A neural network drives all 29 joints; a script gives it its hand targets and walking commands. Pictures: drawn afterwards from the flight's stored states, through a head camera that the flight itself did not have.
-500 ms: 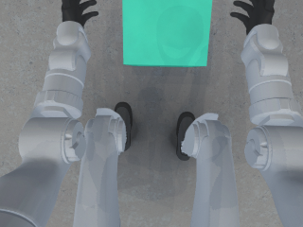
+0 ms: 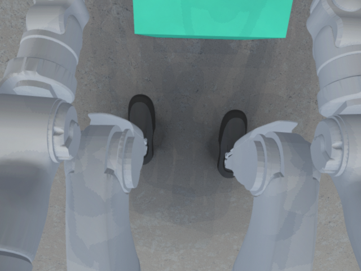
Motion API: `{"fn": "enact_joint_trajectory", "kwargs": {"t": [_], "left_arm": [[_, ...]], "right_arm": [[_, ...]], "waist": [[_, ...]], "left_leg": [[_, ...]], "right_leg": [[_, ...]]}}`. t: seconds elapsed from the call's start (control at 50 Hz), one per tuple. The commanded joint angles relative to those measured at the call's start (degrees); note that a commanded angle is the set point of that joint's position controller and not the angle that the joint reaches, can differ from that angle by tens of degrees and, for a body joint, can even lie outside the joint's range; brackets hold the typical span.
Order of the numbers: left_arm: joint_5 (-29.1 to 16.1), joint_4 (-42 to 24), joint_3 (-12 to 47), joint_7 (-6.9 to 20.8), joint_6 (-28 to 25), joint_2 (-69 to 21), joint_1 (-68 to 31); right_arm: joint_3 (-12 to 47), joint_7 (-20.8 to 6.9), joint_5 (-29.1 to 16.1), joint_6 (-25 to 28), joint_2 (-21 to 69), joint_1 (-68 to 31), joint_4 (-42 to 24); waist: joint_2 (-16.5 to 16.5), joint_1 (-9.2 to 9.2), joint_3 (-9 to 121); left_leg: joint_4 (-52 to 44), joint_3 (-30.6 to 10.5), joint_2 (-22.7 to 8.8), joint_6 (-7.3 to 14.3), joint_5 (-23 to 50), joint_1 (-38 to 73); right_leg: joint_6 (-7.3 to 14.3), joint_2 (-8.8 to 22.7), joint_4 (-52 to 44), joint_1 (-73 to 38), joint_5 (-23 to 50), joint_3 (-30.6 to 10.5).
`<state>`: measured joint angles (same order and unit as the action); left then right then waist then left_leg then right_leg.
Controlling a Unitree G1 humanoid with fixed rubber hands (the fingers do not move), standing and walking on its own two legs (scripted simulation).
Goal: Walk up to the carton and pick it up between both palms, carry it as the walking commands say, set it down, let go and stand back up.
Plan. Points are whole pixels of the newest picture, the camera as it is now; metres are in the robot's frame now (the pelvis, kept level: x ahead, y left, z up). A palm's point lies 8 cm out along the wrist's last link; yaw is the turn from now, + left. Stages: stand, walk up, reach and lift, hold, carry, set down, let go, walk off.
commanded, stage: reach and lift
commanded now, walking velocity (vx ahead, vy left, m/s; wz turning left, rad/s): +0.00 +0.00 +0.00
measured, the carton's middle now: out of the picture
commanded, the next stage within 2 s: none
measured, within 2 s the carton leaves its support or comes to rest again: leaves its support in 1.56 s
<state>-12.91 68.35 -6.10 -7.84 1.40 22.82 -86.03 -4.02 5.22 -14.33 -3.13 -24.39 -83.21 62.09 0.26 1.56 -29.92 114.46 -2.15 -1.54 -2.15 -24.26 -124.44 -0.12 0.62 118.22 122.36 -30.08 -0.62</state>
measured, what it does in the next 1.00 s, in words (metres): stands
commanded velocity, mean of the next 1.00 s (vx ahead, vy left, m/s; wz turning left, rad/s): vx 0.00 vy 0.00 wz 0.00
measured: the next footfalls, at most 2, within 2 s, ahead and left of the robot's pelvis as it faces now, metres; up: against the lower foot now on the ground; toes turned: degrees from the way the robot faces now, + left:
none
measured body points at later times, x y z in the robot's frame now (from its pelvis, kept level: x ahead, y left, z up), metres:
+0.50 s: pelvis +0.00 +0.00 -0.01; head +0.39 +0.00 +0.21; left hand +0.54 +0.20 -0.22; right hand +0.55 -0.16 -0.22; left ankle +0.16 +0.14 -0.37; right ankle +0.13 -0.12 -0.37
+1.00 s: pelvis +0.00 +0.00 -0.01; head +0.38 +0.00 +0.22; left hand +0.55 +0.16 -0.22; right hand +0.55 -0.14 -0.22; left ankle +0.16 +0.14 -0.37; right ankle +0.13 -0.12 -0.37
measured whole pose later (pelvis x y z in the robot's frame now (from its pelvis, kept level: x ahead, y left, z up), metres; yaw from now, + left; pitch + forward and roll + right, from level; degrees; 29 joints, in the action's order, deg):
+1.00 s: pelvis +0.00 +0.00 -0.01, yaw +0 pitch +35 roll +1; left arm -14.3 71.9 -4.4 -7.8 -1.1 17.6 -88.2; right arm -3.5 6.5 -10.2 -2.2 -17.8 -85.9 65.8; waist -0.2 1.1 -27.2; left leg 115.4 -2.2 -1.5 -2.2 -24.4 -125.7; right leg -0.2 0.5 119.2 123.7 -30.3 -0.7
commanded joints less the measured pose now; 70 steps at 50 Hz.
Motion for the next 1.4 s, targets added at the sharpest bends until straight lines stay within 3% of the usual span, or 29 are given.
{"fn": "enact_joint_trajectory", "kwargs": {"t": [0.0, 0.14, 0.16, 0.24, 0.28, 0.34, 0.36, 0.4, 0.48, 0.5, 0.56, 0.64, 0.66, 0.7, 0.72, 0.78, 0.82, 0.86, 0.96, 1.0, 1.02, 1.08, 1.1, 1.2, 1.22, 1.28, 1.3, 1.32, 1.38], "left_arm": [[-6.76, -8.06, 3.99, 0.6, -3.04, 3.01, -14.6], [-6.91, -5.66, 3.08, 1.5, -2.86, 4.59, -13.78], [-7.33, -9.94, 3.82, 0.98, -2.69, 4.97, -18.79], [-5.21, -2.91, 2.2, 1.01, -2.83, 3.59, -10.84], [-5.4, -5.37, 4.06, 1.43, -2.85, 0.73, -14.4], [-5.8, -8.17, 4.12, 1.07, -2.67, 1.17, -14.76], [-6.08, -3.18, 4.72, 1.56, -2.71, -2.3, -11.65], [-6.86, -5.07, 6.56, 0.99, -2.74, -0.88, -14.52], [-6.25, -7.48, 5.86, 1.21, -3.0, -2.12, -17.23], [-4.67, -6.71, 3.62, 1.31, -3.32, -1.38, -15.07], [-6.7, -3.75, 7.12, 1.81, -2.46, -6.61, -15.57], [-4.74, -0.35, 5.51, 1.77, -3.59, -7.23, -11.07], [-5.64, -7.52, 6.47, 1.56, -4.26, -6.46, -18.13], [-2.02, -1.18, 3.48, 1.25, -3.5, -7.86, -12.91], [-2.14, -2.68, 4.19, 1.57, -3.69, -9.69, -13.2], [-0.28, -8.01, 1.76, 0.83, -4.83, -9.97, -17.97], [0.45, -0.56, 3.72, 2.76, -3.26, -16.42, -13.97], [0.98, -4.81, 3.78, 3.95, -3.71, -22.4, -19.38], [3.68, -6.66, 5.67, 10.79, -1.07, -42.7, -27.53], [3.6, -9.14, 7.03, 12.32, 0.04, -47.64, -28.52], [5.38, -6.89, 5.05, 12.83, 0.66, -45.47, -27.29], [5.71, -7.01, 4.35, 14.79, 2.01, -52.18, -24.06], [7.75, -7.19, 4.06, 15.03, 2.23, -52.7, -23.02], [5.46, -11.11, 5.61, 15.93, 3.41, -53.9, -27.8], [7.74, -7.57, 3.49, 16.11, 3.65, -53.85, -23.09], [7.18, -9.41, 5.4, 16.67, 4.32, -56.96, -22.47], [6.74, -13.56, 5.06, 16.99, 3.59, -55.46, -25.03], [5.51, -12.62, 6.27, 16.71, 3.76, -57.11, -25.62], [5.38, -16.37, 7.69, 16.7, 4.14, -58.73, -27.5]], "right_arm": [[6.35, -0.43, -4.02, 2.27, -1.29, -18.88, -1.5], [7.9, -0.58, -4.05, 2.05, 0.13, -20.93, -1.21], [5.6, 0.0, -2.63, 2.09, -2.5, -21.95, -1.02], [5.58, -0.53, -2.07, 1.84, -0.92, -16.89, 0.85], [6.09, -0.54, -2.18, 2.36, -1.17, -17.81, 0.38], [4.58, -0.59, -0.76, 1.71, -0.61, -19.34, 0.44], [8.45, -0.91, -1.95, 2.48, 3.73, -20.56, -1.33], [5.73, 0.03, -0.82, 2.71, -0.09, -19.67, -0.93], [5.37, -0.13, 1.03, 2.89, 2.55, -19.41, 0.79], [6.49, -0.59, -0.07, 2.6, 3.41, -18.65, 2.66], [5.87, -0.58, 0.31, 2.84, 2.92, -20.53, -0.09], [7.42, -0.36, 1.83, 3.02, 7.67, -19.77, 2.05], [8.19, -0.57, 1.32, 3.4, 8.88, -22.48, -1.18], [8.91, -1.12, 0.87, 3.14, 9.67, -22.28, -0.98], [6.53, -1.6, 3.01, 2.93, 11.29, -17.48, 3.31], [7.05, -1.0, 3.45, 3.93, 11.04, -21.64, -2.38], [4.99, -2.25, 5.87, 2.84, 14.11, -20.87, 1.35], [7.1, -4.53, 4.57, 2.87, 23.86, -25.88, -2.22], [6.42, -11.1, 8.47, -0.2, 46.81, -28.47, -0.4], [6.73, -12.38, 8.37, -0.44, 47.35, -30.62, -5.26], [5.11, -13.84, 8.9, -2.31, 51.56, -28.41, -0.21], [6.38, -15.19, 10.34, -2.77, 54.67, -28.41, -4.71], [7.33, -15.44, 9.71, -2.29, 55.08, -30.52, -7.93], [5.23, -15.99, 9.49, -3.66, 56.35, -31.06, -5.35], [5.55, -16.68, 9.17, -3.95, 59.21, -27.68, -3.02], [5.68, -16.81, 9.59, -4.12, 58.5, -27.89, -3.92], [5.64, -17.15, 8.91, -4.25, 60.97, -25.68, -4.44], [6.64, -16.54, 9.16, -4.14, 61.33, -27.21, -6.63], [8.45, -16.34, 7.86, -4.2, 62.48, -31.0, -10.49]], "waist": [[-1.78, -0.46, 86.76], [-3.22, 1.64, 81.87], [-3.79, -1.98, 81.74], [-2.2, 1.06, 80.01], [-1.29, -1.32, 79.95], [0.16, -0.25, 80.71], [-2.99, 2.47, 80.44], [-1.31, -2.8, 80.89], [-1.06, -3.22, 79.09], [-0.52, 0.23, 80.22], [0.81, -2.35, 76.72], [-1.8, -0.01, 77.46], [-2.4, -0.85, 80.29], [-2.42, 2.97, 76.02], [-1.56, 0.15, 76.48], [-2.59, 0.25, 79.3], [0.56, -2.11, 72.69], [-0.08, 2.63, 75.69], [-0.79, 1.86, 68.45], [-1.26, -1.5, 72.26], [-0.79, 0.95, 67.66], [-1.74, -0.2, 70.99], [-0.11, 2.97, 70.86], [-2.06, 0.25, 70.53], [-1.6, 3.55, 68.14], [-0.15, -0.31, 69.94], [-0.16, 2.7, 72.8], [-2.44, 0.12, 74.95], [-3.41, 1.39, 82.35]], "left_leg": [[1.41, 4.87, 2.33, 0.29, 14.4, 37.16], [0.84, 6.02, 1.78, 0.16, 8.26, 29.37], [-0.34, 4.76, 1.12, 0.18, 6.33, 29.21], [0.43, 5.69, 2.13, -0.38, 9.88, 31.72], [0.95, 5.61, 1.76, -0.54, 8.01, 30.41], [0.82, 5.15, 2.14, -0.57, 10.71, 32.77], [-0.22, 5.22, 2.53, -0.26, 9.95, 30.6], [0.62, 4.93, 2.1, -0.51, 9.8, 33.05], [0.37, 4.76, 2.66, -1.18, 10.34, 27.83], [0.16, 5.72, 3.37, -1.0, 9.0, 30.18], [-0.5, 5.09, 3.34, -0.83, 7.5, 31.8], [0.1, 5.39, 3.69, -0.57, 9.91, 28.66], [0.1, 5.19, 3.6, -0.65, 9.18, 29.94], [-0.85, 5.11, 3.64, -0.13, 8.94, 29.27], [-0.86, 5.29, 3.84, -0.85, 7.56, 29.21], [0.54, 6.49, 4.72, -1.19, 8.98, 29.19], [-1.08, 5.41, 5.18, -0.72, 5.27, 28.58], [-0.86, 5.5, 5.67, -0.18, 7.49, 31.29], [-0.79, 6.2, 6.27, -0.05, 4.79, 24.39], [-0.38, 5.89, 6.55, 0.24, 6.21, 27.05], [-0.64, 6.65, 6.82, 0.87, 4.01, 26.87], [1.49, 7.03, 6.83, 1.01, 5.81, 23.64], [0.67, 7.43, 7.55, 0.9, 8.73, 24.89], [0.65, 7.08, 6.97, 1.49, 6.25, 22.56], [0.08, 7.59, 7.27, 1.83, 5.37, 21.12], [0.37, 6.98, 7.13, 2.15, 5.57, 22.28], [1.64, 8.36, 7.03, 1.75, 7.88, 21.47], [0.47, 7.57, 7.36, 1.93, 8.45, 23.15], [1.54, 7.78, 7.53, 2.18, 11.77, 26.57]], "right_leg": [[-2.04, -2.01, -5.94, -28.06, 12.89, 1.33], [-2.43, -1.21, -6.28, -30.04, 11.63, 0.69], [-2.23, -1.19, -5.84, -28.67, 10.0, 1.61], [-2.45, -1.88, -6.23, -26.33, 9.97, 1.69], [-2.04, -2.1, -7.16, -25.43, 8.68, 1.07], [-2.0, -1.62, -4.89, -26.83, 12.04, 1.11], [-2.13, -1.94, -6.48, -26.69, 10.94, 1.48], [-2.18, -2.04, -5.18, -27.56, 11.49, 2.73], [-1.8, -2.3, -5.84, -26.91, 14.14, 1.45], [-1.87, -2.25, -6.45, -28.19, 11.84, 0.98], [-1.14, -2.82, -7.23, -24.49, 7.82, 1.96], [-2.09, -2.77, -7.13, -28.57, 11.98, 1.02], [-2.15, -2.94, -6.59, -27.93, 11.15, 1.89], [-2.26, -3.56, -6.99, -25.51, 10.09, 1.35], [-1.73, -3.4, -6.7, -26.12, 9.81, 1.62], [-1.92, -4.14, -7.6, -28.62, 12.56, 0.96], [-1.39, -4.47, -8.19, -23.25, 8.0, 1.88], [-0.87, -5.15, -7.73, -23.64, 8.18, 1.38], [0.31, -6.81, -7.47, -20.32, 7.65, 0.71], [-0.32, -6.95, -6.42, -19.87, 8.75, 2.84], [-0.67, -6.76, -6.72, -17.02, 6.23, 2.62], [0.03, -6.64, -6.23, -18.76, 8.4, 2.15], [-0.44, -6.87, -4.9, -18.2, 10.06, 2.74], [-0.36, -7.07, -5.42, -18.09, 8.02, 3.58], [-0.29, -7.24, -5.55, -17.02, 8.11, 2.71], [-0.21, -7.31, -5.5, -15.55, 7.22, 3.78], [0.09, -7.53, -6.01, -17.46, 10.16, 1.44], [-0.42, -7.34, -5.37, -20.22, 11.33, 3.69], [-0.64, -7.85, -5.59, -21.95, 13.68, 3.47]]}}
